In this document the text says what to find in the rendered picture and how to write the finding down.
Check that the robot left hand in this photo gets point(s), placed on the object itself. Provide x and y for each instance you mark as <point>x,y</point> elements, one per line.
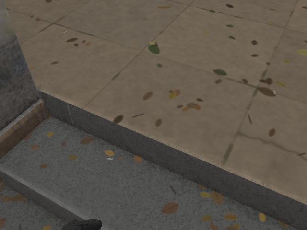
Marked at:
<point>86,224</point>

